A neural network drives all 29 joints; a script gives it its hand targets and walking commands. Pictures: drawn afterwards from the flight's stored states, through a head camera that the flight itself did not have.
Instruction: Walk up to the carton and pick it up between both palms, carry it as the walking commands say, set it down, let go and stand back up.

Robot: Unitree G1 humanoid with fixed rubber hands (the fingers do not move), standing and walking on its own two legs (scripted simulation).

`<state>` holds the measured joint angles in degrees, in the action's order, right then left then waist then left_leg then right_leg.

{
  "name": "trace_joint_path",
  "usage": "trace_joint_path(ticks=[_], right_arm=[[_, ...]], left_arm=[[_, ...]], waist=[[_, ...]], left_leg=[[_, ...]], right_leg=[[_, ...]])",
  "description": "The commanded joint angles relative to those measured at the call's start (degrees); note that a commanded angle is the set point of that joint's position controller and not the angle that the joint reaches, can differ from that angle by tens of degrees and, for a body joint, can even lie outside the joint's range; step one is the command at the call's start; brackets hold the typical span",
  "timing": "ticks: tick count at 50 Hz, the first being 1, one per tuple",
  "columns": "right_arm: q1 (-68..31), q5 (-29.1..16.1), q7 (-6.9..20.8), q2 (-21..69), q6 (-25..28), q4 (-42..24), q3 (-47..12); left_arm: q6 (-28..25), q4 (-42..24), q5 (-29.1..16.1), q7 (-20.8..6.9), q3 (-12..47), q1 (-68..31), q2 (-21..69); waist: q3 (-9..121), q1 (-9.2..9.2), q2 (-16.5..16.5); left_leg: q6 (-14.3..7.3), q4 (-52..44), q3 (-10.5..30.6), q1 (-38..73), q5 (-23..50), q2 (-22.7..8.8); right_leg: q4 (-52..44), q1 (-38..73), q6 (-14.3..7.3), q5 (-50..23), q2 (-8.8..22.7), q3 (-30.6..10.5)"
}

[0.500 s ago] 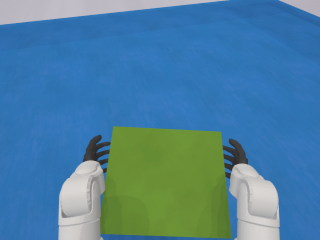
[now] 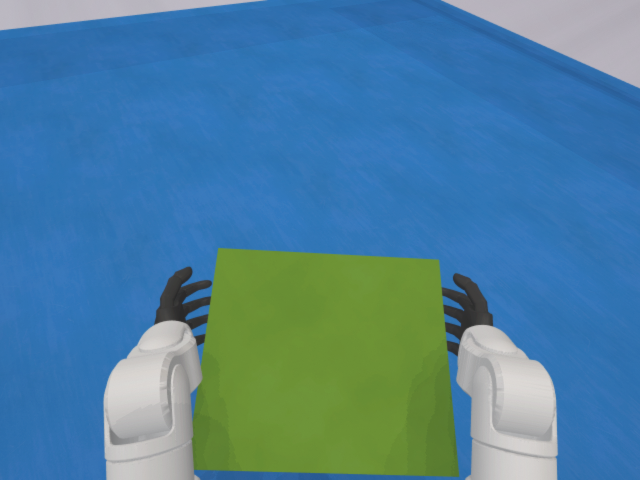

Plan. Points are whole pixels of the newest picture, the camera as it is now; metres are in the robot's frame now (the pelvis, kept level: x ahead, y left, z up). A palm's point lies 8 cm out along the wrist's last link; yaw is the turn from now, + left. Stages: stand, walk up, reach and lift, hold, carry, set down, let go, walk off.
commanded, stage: carry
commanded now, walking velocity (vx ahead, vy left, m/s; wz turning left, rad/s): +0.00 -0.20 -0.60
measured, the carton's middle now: (321, 361) +0.29 +0.01 -0.01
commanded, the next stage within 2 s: none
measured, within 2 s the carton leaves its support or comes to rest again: neither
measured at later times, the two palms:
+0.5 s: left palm (370, 364) +0.26 -0.04 +0.05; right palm out of the picture +0.17 -0.36 +0.07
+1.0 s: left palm (621, 447) +0.18 -0.30 +0.05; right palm out of the picture -0.02 -0.56 +0.05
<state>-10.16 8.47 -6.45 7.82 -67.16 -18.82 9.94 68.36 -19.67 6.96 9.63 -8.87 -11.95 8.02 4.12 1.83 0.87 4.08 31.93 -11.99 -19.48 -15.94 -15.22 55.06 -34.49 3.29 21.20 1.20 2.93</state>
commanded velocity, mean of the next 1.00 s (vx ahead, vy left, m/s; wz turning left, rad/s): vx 0.00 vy -0.20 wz -0.60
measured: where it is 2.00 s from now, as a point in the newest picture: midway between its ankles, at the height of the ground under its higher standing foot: outside the picture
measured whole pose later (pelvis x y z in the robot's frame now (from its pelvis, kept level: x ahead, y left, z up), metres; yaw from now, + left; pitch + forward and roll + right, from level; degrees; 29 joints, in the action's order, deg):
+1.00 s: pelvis -0.14 -0.27 -0.02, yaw -33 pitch +4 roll +0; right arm -9.1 5.9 -10.2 7.6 -67.8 -19.8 9.9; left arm 65.6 -16.9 8.7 6.8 -8.3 -11.3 8.0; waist 0.1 -0.8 1.3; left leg 4.9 66.0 -7.3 -34.5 -29.5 -7.8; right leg 34.2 -24.9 -4.9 13.2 -3.3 3.7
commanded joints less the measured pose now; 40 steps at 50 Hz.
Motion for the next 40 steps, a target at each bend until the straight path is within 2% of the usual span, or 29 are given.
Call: trace_joint_path(ticks=[1, 3, 4, 5, 6, 7, 8, 9, 10, 11, 12, 13, 15, 18, 20, 21, 22, 23, 24, 25, 26, 28, 30, 33, 37, 38, 39, 40], right_arm=[[-23.0, -24.3, 19.0, 47.9, -1.5, -2.3, -39.5], [-21.6, -24.1, 19.0, 47.9, -1.6, -2.0, -39.9], [-21.4, -24.2, 18.9, 48.0, -1.6, -2.0, -40.2], [-21.0, -24.3, 19.0, 48.3, -1.7, -2.2, -40.7], [-21.2, -24.8, 19.1, 48.1, -1.8, -2.2, -41.5], [-22.1, -24.8, 19.3, 47.6, -2.1, -1.1, -42.3], [-22.9, -24.9, 19.5, 49.4, -2.2, 0.5, -42.9], [-25.2, -26.1, 19.5, 50.9, -1.7, -0.4, -43.6], [-27.9, -27.7, 19.6, 51.9, -1.1, -2.0, -44.9], [-31.5, -28.9, 19.7, 52.6, -0.5, -4.4, -45.6], [-33.7, -29.9, 19.9, 53.2, 0.0, -6.5, -46.1], [-33.6, -30.0, 19.9, 52.8, 0.4, -7.3, -46.1], [-30.4, -29.5, 19.5, 52.2, 0.5, -6.6, -45.0], [-26.0, -27.9, 19.2, 50.7, -0.2, -4.5, -43.5], [-24.3, -26.9, 19.4, 50.1, -0.5, -3.1, -42.6], [-23.0, -26.6, 19.6, 50.0, -0.6, -2.0, -42.1], [-21.5, -26.3, 19.7, 49.5, -0.6, -1.2, -41.4], [-18.7, -25.0, 19.6, 49.7, -0.1, 1.9, -40.8], [-22.8, -25.7, 19.5, 51.2, 0.1, -0.6, -41.1], [-24.0, -25.7, 19.3, 51.3, 0.0, -1.6, -41.0], [-23.9, -25.3, 19.2, 51.1, -0.2, -1.2, -40.8], [-24.1, -25.1, 19.3, 50.7, -0.2, -2.2, -40.7], [-24.0, -25.1, 19.7, 49.3, -0.5, -2.0, -40.0], [-23.7, -25.0, 19.8, 48.1, -1.1, -1.8, -39.7], [-22.1, -24.8, 19.7, 47.9, -1.6, -1.2, -40.3], [-22.3, -25.0, 19.7, 48.1, -1.7, -1.4, -40.7], [-22.2, -25.2, 19.7, 48.5, -1.9, -1.4, -41.1], [-22.7, -25.4, 19.9, 48.4, -2.1, -1.0, -41.8]], left_arm=[[1.1, -0.4, -25.6, -20.8, 43.3, -25.1, 51.3], [1.3, 0.0, -25.7, -20.9, 43.1, -24.2, 51.2], [1.4, 0.4, -25.7, -21.1, 43.1, -23.2, 51.4], [1.4, 0.9, -25.7, -21.2, 43.1, -22.0, 51.6], [1.4, 1.2, -25.3, -21.4, 42.9, -21.7, 51.8], [1.5, 3.1, -24.4, -21.7, 42.0, -19.6, 51.3], [1.0, 4.1, -22.9, -21.7, 40.7, -19.5, 50.5], [0.4, 2.8, -23.2, -21.6, 40.8, -20.7, 51.3], [-0.2, 2.2, -23.1, -21.6, 41.1, -20.5, 53.0], [-0.9, 2.0, -22.8, -21.7, 40.9, -21.4, 54.6], [-1.5, 1.4, -22.7, -21.6, 41.0, -22.2, 55.9], [-1.9, 1.1, -22.6, -21.4, 40.9, -22.0, 56.1], [-2.5, -1.1, -22.9, -21.0, 41.7, -21.6, 55.1], [-1.8, -1.6, -22.7, -20.8, 42.8, -20.0, 53.0], [-1.2, -0.8, -22.8, -21.0, 43.3, -19.4, 52.3], [-0.8, -0.6, -23.0, -20.9, 43.6, -19.4, 52.0], [-0.4, -1.0, -23.4, -21.0, 43.7, -19.5, 51.7], [0.3, -4.6, -24.6, -21.4, 45.3, -24.6, 50.4], [0.2, -3.8, -25.2, -21.5, 45.1, -28.1, 49.7], [0.2, -3.0, -25.6, -21.7, 44.4, -27.0, 50.5], [0.4, -1.2, -25.6, -21.8, 44.1, -25.4, 51.0], [0.4, -0.2, -25.6, -21.6, 43.9, -24.9, 51.4], [0.4, 0.4, -25.7, -21.1, 44.3, -24.8, 51.9], [0.8, 0.9, -25.3, -20.6, 44.2, -24.0, 51.8], [1.5, 2.1, -25.2, -21.0, 43.5, -23.2, 51.5], [1.5, 2.6, -25.3, -21.2, 43.4, -22.2, 51.8], [1.5, 2.9, -25.3, -21.4, 43.3, -21.2, 51.8], [1.6, 3.6, -24.9, -21.7, 42.7, -20.6, 52.1]], waist=[[13.5, -2.77, 17.3], [14.5, -3.34, 18.7], [15.3, -3.01, 17.8], [16.5, -2.61, 12.8], [17.0, -1.85, 5.0], [18.0, -0.91, -9.7], [17.2, -1.36, -22.3], [21.5, -0.72, -20.5], [21.3, -0.56, -16.6], [20.7, -0.77, -12.4], [19.8, -0.86, -11.1], [19.5, -0.79, -10.2], [19.7, -0.57, -10.4], [19.4, -0.69, -9.6], [18.4, -1.17, -7.9], [18.1, -1.88, -6.1], [18.5, -2.29, 4.5], [14.0, -2.85, 23.8], [10.7, -2.20, 12.8], [10.5, -2.42, 7.0], [10.3, -2.18, 3.7], [9.3, -1.65, 6.8], [10.4, -1.79, 10.2], [12.1, -2.71, 14.5], [13.8, -3.73, 17.7], [14.5, -3.09, 16.1], [14.7, -2.52, 10.3], [14.5, -1.61, 1.7]], left_leg=[[-5.0, -5.1, 1.1, 11.9, 34.5, -9.1], [-3.5, -2.4, 0.9, 14.2, 34.8, -10.4], [-2.0, 0.8, -0.1, 14.2, 34.0, -10.4], [0.2, 7.2, -1.6, 10.6, 30.4, -8.5], [2.2, 14.3, -1.6, 1.9, 18.5, -5.9], [4.3, 25.3, -1.5, -12.7, -13.6, -0.5], [4.9, 36.3, 0.9, -23.6, -30.4, 4.3], [3.5, 42.7, 5.3, -24.4, -29.8, 4.6], [2.5, 44.2, 6.7, -24.4, -27.4, 5.0], [1.8, 43.3, 7.7, -22.1, -22.2, 4.4], [1.5, 39.8, 7.6, -19.8, -17.6, 4.4], [1.4, 35.9, 6.5, -17.5, -14.8, 5.2], [0.7, 29.1, 5.6, -14.0, -12.6, 7.5], [-1.1, 18.3, 5.2, -6.5, -10.8, 10.1], [-2.3, 6.5, 3.6, 2.7, -6.2, 11.4], [-2.9, -3.6, 4.2, 12.3, -1.6, 9.1], [-5.4, -12.1, 17.3, 21.6, -5.7, -4.6], [-14.8, -17.7, 35.8, 17.1, 4.9, -25.3], [-15.1, -16.6, 31.1, 11.7, 13.7, -23.1], [-13.7, -14.9, 23.6, 8.2, 15.1, -18.4], [-11.6, -13.8, 16.8, 7.3, 15.0, -15.0], [-8.1, -10.3, 7.4, 8.7, 20.5, -9.4], [-6.7, -7.8, 2.7, 9.7, 26.8, -7.8], [-6.7, -6.7, 0.3, 11.4, 31.1, -9.0], [-4.0, -2.7, 0.5, 14.7, 33.5, -12.2], [-1.9, 0.9, -0.7, 13.2, 31.7, -11.8], [0.4, 7.2, -1.7, 7.6, 25.6, -9.6], [2.3, 15.3, -1.2, -2.3, 9.5, -6.9]], right_leg=[[-10.1, 4.2, 0.3, 1.4, -1.6, 5.8], [-18.2, 6.9, -0.5, 0.4, -2.8, 7.5], [-24.6, 10.6, -1.1, -3.3, -3.5, 8.6], [-31.0, 17.8, -1.7, -8.0, -3.8, 7.5], [-34.7, 25.8, -2.7, -14.5, 0.0, 2.5], [-31.9, 33.7, -7.8, -39.9, 12.1, -12.8], [-24.6, 35.8, -13.5, -71.6, 18.1, -20.1], [-21.4, 39.1, -17.0, -75.9, 16.6, -16.2], [-22.6, 36.3, -17.4, -66.1, 15.5, -15.5], [-23.5, 33.0, -16.4, -54.4, 13.1, -13.1], [-24.1, 29.3, -15.7, -45.3, 11.0, -11.1], [-25.3, 27.2, -15.5, -38.8, 9.9, -10.9], [-28.4, 25.4, -16.4, -29.2, 10.1, -14.8], [-30.6, 21.1, -16.7, -22.8, 9.8, -18.1], [-30.4, 14.8, -15.0, -20.2, 8.0, -17.2], [-27.7, 7.7, -12.0, -15.1, 5.4, -15.3], [-17.7, -1.3, -8.3, -1.5, 0.8, -10.6], [2.0, -13.4, -4.7, 12.4, -5.3, -0.8], [11.7, -10.9, -4.5, 9.4, -0.5, -6.2], [15.9, -7.5, -4.0, 4.9, 0.5, -7.0], [19.6, -6.5, -2.5, 0.4, 0.9, -5.7], [14.8, -5.6, -0.6, -3.6, 1.0, -1.8], [8.0, -2.2, 0.3, -2.3, 0.0, 2.1], [-3.9, 2.9, 0.1, 2.1, -0.1, 5.3], [-20.4, 9.3, -1.2, 2.0, -2.2, 8.2], [-28.0, 14.3, -1.9, -3.1, -2.6, 8.7], [-34.1, 21.5, -2.3, -7.8, -2.1, 6.3], [-36.1, 28.4, -3.8, -16.2, 4.5, -1.6]])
